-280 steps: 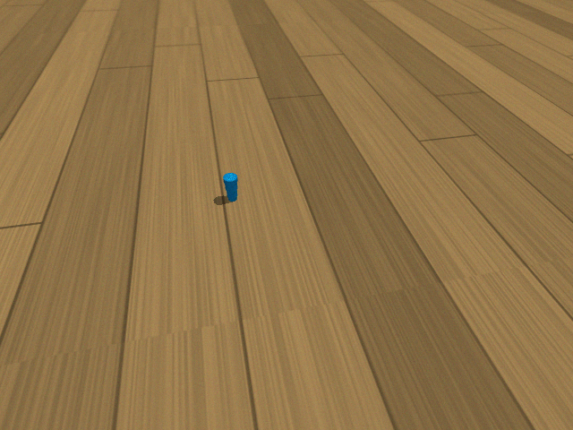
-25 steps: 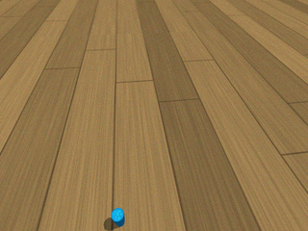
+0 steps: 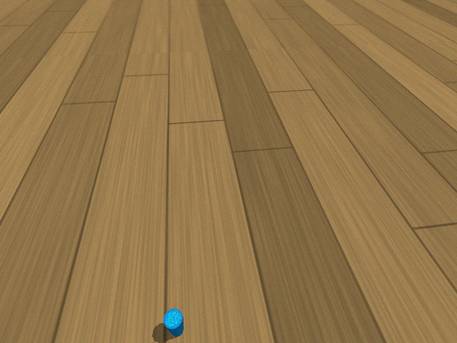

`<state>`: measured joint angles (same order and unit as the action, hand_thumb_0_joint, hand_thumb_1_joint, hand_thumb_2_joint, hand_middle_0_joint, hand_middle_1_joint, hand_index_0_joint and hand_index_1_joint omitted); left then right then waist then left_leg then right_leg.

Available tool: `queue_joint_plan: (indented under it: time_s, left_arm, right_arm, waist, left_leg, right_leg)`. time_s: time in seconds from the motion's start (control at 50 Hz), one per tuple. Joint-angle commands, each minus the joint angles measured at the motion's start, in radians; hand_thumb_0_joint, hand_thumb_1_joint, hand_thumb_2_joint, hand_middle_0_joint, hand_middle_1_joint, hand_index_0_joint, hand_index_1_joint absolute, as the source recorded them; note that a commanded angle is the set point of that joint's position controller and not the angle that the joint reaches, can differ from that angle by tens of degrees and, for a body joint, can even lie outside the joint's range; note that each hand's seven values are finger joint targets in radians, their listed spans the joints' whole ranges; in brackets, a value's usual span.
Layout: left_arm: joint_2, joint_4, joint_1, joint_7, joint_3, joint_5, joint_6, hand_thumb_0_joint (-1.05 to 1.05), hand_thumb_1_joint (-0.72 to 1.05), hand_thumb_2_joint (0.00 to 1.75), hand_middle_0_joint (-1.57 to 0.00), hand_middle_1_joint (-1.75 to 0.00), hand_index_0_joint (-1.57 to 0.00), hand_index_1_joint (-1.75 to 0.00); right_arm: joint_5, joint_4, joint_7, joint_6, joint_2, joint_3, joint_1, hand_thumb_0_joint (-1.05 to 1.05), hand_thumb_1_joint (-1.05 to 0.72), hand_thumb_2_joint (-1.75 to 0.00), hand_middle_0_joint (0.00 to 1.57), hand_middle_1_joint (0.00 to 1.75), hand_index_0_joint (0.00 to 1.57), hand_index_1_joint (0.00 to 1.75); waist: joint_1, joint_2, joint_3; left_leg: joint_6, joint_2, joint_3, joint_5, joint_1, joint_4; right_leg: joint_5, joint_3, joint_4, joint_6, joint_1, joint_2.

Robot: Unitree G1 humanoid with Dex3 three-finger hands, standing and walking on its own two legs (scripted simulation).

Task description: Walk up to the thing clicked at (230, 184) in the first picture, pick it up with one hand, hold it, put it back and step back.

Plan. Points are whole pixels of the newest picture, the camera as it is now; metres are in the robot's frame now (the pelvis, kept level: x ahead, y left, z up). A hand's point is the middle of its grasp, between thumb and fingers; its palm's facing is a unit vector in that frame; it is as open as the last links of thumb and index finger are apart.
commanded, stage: walk up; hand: left
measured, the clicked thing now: (175, 324) +0.39 +0.20 -0.71
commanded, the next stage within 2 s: none
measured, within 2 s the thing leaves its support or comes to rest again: neither
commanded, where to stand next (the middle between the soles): +0.04 +0.00 m, yaw -2 degrees
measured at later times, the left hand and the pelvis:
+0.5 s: hand out of the picture +0.09 +0.26 -0.15, palm faces +0.02 -0.92 -0.38, open 7.4 cm; pelvis +0.06 -0.01 +0.00, yaw +0 degrees
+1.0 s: hand out of the picture +0.12 +0.28 -0.19, palm faces -0.09 -0.93 -0.37, open 7.4 cm; pelvis +0.03 +0.01 -0.04, yaw -6 degrees
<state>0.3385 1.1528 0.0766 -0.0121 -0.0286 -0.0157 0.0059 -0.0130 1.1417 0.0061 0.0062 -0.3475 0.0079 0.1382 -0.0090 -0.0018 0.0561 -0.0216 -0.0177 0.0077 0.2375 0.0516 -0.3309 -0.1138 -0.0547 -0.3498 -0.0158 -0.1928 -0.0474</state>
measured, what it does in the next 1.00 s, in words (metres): steps on the spot: left foot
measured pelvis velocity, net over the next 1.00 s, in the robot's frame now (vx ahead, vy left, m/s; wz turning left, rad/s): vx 0.03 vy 0.01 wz -0.10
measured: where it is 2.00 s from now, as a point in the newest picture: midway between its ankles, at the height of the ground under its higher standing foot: outside the picture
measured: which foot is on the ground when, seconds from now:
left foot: down 0.00-0.38, up 0.40-0.64, down 0.66-1.00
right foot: down 0.00-0.68, up 0.70-1.00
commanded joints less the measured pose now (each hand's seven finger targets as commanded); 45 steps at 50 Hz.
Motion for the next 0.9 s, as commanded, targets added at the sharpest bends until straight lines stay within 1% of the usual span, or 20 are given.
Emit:
queue_joint_plan:
  time_s: [0.0,0.12,0.14,0.2,0.24,0.26,0.3,0.32,0.34,0.36,0.38,0.4,0.48,0.58,0.62,0.64,0.66,0.7,0.78,0.88]
  left_arm:
    - [0.205,-0.064,-0.052,0.012,-0.033,0.006,0.024,0.00,0.90,0.90,-0.20,-0.30,-0.20,-0.30]
    - [0.207,-0.068,-0.057,0.014,-0.031,0.008,0.026,0.00,0.90,0.90,-0.20,-0.30,-0.20,-0.30]
    - [0.248,-0.099,0.006,0.000,-0.051,-0.004,0.031,0.00,0.90,0.90,-0.20,-0.30,-0.20,-0.30]
    - [0.232,-0.124,0.003,-0.013,-0.059,-0.021,0.027,0.00,0.90,0.90,-0.20,-0.30,-0.20,-0.30]
    - [0.200,-0.163,-0.022,-0.017,-0.055,-0.019,0.030,0.00,0.90,0.90,-0.20,-0.30,-0.20,-0.30]
    - [0.196,-0.177,-0.016,-0.015,-0.056,-0.019,0.035,0.00,0.90,0.90,-0.20,-0.30,-0.20,-0.30]
    - [0.184,-0.177,0.048,-0.008,-0.053,-0.013,0.053,0.00,0.90,0.90,-0.20,-0.30,-0.20,-0.30]
    - [0.204,-0.157,0.114,-0.002,-0.063,-0.012,0.060,0.00,0.90,0.90,-0.20,-0.30,-0.20,-0.30]
    - [0.266,-0.130,0.225,0.007,-0.083,-0.013,0.064,0.00,0.90,0.90,-0.20,-0.30,-0.20,-0.30]
    - [0.358,-0.131,0.297,0.012,-0.109,-0.017,0.069,0.00,0.90,0.90,-0.20,-0.30,-0.20,-0.30]
    - [0.398,-0.158,0.289,0.012,-0.116,-0.018,0.075,0.00,0.90,0.90,-0.20,-0.30,-0.20,-0.30]
    - [0.376,-0.181,0.261,0.015,-0.115,-0.010,0.073,0.00,0.90,0.90,-0.20,-0.30,-0.20,-0.30]
    - [0.285,-0.236,0.191,0.025,-0.076,0.001,0.073,0.00,0.90,0.90,-0.20,-0.30,-0.20,-0.30]
    - [0.258,-0.283,0.091,0.040,-0.050,0.016,0.037,0.00,0.90,0.90,-0.20,-0.30,-0.20,-0.30]
    - [0.240,-0.320,0.054,0.037,-0.043,0.035,-0.002,0.00,0.90,0.90,-0.20,-0.30,-0.20,-0.30]
    - [0.199,-0.327,0.087,0.034,-0.034,0.043,-0.020,0.00,0.90,0.90,-0.20,-0.30,-0.20,-0.30]
    - [0.177,-0.329,0.141,0.039,-0.036,0.055,-0.041,0.00,0.90,0.90,-0.20,-0.30,-0.20,-0.30]
    - [0.229,-0.292,0.245,0.052,-0.056,0.046,-0.081,0.00,0.90,0.90,-0.20,-0.30,-0.20,-0.30]
    - [0.258,-0.286,0.252,0.032,-0.081,0.025,-0.101,0.00,0.90,0.90,-0.20,-0.30,-0.20,-0.30]
    - [0.240,-0.337,0.234,-0.004,-0.092,0.001,-0.098,0.00,0.90,0.90,-0.20,-0.30,-0.20,-0.30]
  right_arm:
    - [0.002,-0.068,-0.012,0.021,-0.216,0.040,-0.043,0.00,-0.90,-0.90,0.20,0.30,0.20,0.30]
    - [0.004,-0.072,-0.013,0.019,-0.211,0.040,-0.032,0.00,-0.90,-0.90,0.20,0.30,0.20,0.30]
    - [-0.011,-0.103,0.001,0.023,-0.257,0.066,0.037,0.00,-0.90,-0.90,0.20,0.30,0.20,0.30]
    - [-0.023,-0.113,0.012,0.016,-0.261,0.078,0.064,0.00,-0.90,-0.90,0.20,0.30,0.20,0.30]
    - [-0.023,-0.132,0.011,0.020,-0.261,0.084,0.085,0.00,-0.90,-0.90,0.20,0.30,0.20,0.30]
    - [-0.020,-0.155,0.010,0.027,-0.286,0.093,0.064,0.00,-0.90,-0.90,0.20,0.30,0.20,0.30]
    - [-0.016,-0.189,0.009,0.030,-0.274,0.095,0.033,0.00,-0.90,-0.90,0.20,0.30,0.20,0.30]
    - [-0.009,-0.212,0.011,0.027,-0.259,0.089,0.016,0.00,-0.90,-0.90,0.20,0.30,0.20,0.30]
    - [0.001,-0.248,0.013,0.028,-0.222,0.079,-0.017,0.00,-0.90,-0.90,0.20,0.30,0.20,0.30]
    - [-0.002,-0.276,0.012,0.026,-0.181,0.071,-0.019,0.00,-0.90,-0.90,0.20,0.30,0.20,0.30]
    - [-0.015,-0.278,0.001,0.017,-0.207,0.078,-0.004,0.00,-0.90,-0.90,0.20,0.30,0.20,0.30]
    - [-0.016,-0.279,-0.001,0.020,-0.224,0.082,0.015,0.00,-0.90,-0.90,0.20,0.30,0.20,0.30]
    - [-0.005,-0.271,0.022,0.010,-0.206,0.089,0.080,0.00,-0.90,-0.90,0.20,0.30,0.20,0.30]
    - [0.015,-0.246,0.008,-0.001,-0.165,0.081,0.086,0.00,-0.90,-0.90,0.20,0.30,0.20,0.30]
    - [0.011,-0.231,-0.009,0.000,-0.213,0.103,0.157,0.00,-0.90,-0.90,0.20,0.30,0.20,0.30]
    - [0.003,-0.245,-0.020,0.000,-0.285,0.121,0.157,0.00,-0.90,-0.90,0.20,0.30,0.20,0.30]
    - [0.003,-0.274,-0.029,-0.002,-0.332,0.128,0.142,0.00,-0.90,-0.90,0.20,0.30,0.20,0.30]
    - [0.010,-0.312,-0.042,-0.011,-0.365,0.136,0.056,0.00,-0.90,-0.90,0.20,0.30,0.20,0.30]
    - [0.005,-0.375,-0.063,-0.011,-0.305,0.129,-0.030,0.00,-0.90,-0.90,0.20,0.30,0.20,0.30]
    - [-0.004,-0.379,-0.071,-0.001,-0.303,0.136,0.010,0.00,-0.90,-0.90,0.20,0.30,0.20,0.30]
  waist:
    - [-0.002,-0.007,-0.078]
    - [0.001,0.000,-0.076]
    - [0.007,-0.017,-0.124]
    - [0.013,-0.057,0.034]
    - [0.026,-0.104,0.123]
    - [0.020,-0.108,0.122]
    - [-0.006,-0.094,0.022]
    - [-0.034,-0.082,-0.023]
    - [-0.080,0.034,-0.040]
    - [-0.102,0.204,-0.033]
    - [-0.096,0.129,0.016]
    - [-0.073,0.090,0.048]
    - [-0.007,0.096,0.011]
    - [0.016,0.147,-0.041]
    - [0.062,0.089,-0.073]
    - [0.066,-0.050,-0.092]
    - [0.052,-0.193,-0.135]
    - [0.016,-0.160,-0.140]
    - [-0.017,-0.125,-0.137]
    - [-0.002,-0.120,-0.161]
  left_leg:
    - [0.049,-0.100,0.076,-0.081,0.109,0.084]
    - [0.044,-0.096,0.074,-0.130,0.103,0.078]
    - [0.094,-0.058,0.055,0.241,0.090,0.038]
    - [0.145,-0.107,0.154,0.504,0.163,0.084]
    - [0.172,-0.173,0.235,0.391,0.127,0.131]
    - [0.190,-0.205,0.252,0.198,0.072,0.101]
    - [0.182,-0.172,0.161,-0.176,-0.016,-0.060]
    - [0.147,-0.128,0.101,-0.199,0.081,-0.148]
    - [0.100,-0.036,0.021,-0.130,0.253,-0.334]
    - [0.057,0.080,-0.058,0.221,0.505,-0.565]
    - [0.061,0.028,0.037,0.368,0.534,-0.636]
    - [0.066,-0.013,0.078,0.362,0.549,-0.656]
    - [0.054,-0.046,0.069,0.224,0.437,-0.583]
    - [0.025,-0.008,-0.023,-0.054,0.161,-0.268]
    - [0.036,0.020,-0.046,-0.335,0.055,-0.135]
    - [0.069,-0.086,0.046,-0.655,0.016,-0.125]
    - [0.173,-0.277,0.275,-0.805,0.026,-0.057]
    - [0.314,-0.405,0.407,-0.691,0.162,-0.050]
    - [0.255,-0.299,0.218,-0.453,0.213,-0.103]
    - [0.227,-0.259,0.190,-0.045,0.127,-0.101]
  right_leg:
    - [0.023,0.102,0.038,0.027,0.112,-0.087]
    - [0.084,0.103,0.028,0.024,0.121,-0.091]
    - [-0.339,0.069,-0.019,0.055,0.127,-0.028]
    - [-0.494,0.057,-0.098,0.058,-0.086,-0.006]
    - [-0.302,-0.009,-0.201,0.041,-0.177,0.035]
    - [-0.250,-0.012,-0.211,0.038,-0.203,0.036]
    - [-0.153,-0.021,-0.057,0.047,-0.113,0.036]
    - [-0.107,0.004,-0.001,0.057,0.056,0.033]
    - [-0.065,0.174,0.036,0.096,0.235,-0.067]
    - [-0.047,0.464,0.110,0.196,0.388,-0.258]
    - [0.076,0.567,0.097,0.292,0.311,-0.390]
    - [0.147,0.552,0.081,0.334,0.282,-0.405]
    - [0.382,0.227,0.034,0.230,0.208,-0.227]
    - [0.529,0.072,-0.167,0.161,0.010,-0.145]
    - [0.311,0.032,-0.340,0.100,-0.078,-0.078]
    - [0.112,0.015,-0.464,0.052,-0.148,0.001]
    - [-0.372,0.038,-0.635,0.028,-0.186,0.112]
    - [-0.570,0.163,-0.887,0.033,-0.128,0.101]
    - [-0.422,0.227,-1.010,0.030,-0.201,0.090]
    - [-0.373,0.197,-0.733,0.012,-0.224,0.063]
